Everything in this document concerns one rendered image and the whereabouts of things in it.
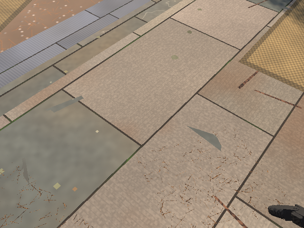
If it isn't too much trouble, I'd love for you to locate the robot right hand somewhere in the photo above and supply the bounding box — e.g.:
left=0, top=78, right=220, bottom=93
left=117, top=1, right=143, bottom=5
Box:
left=268, top=204, right=304, bottom=228

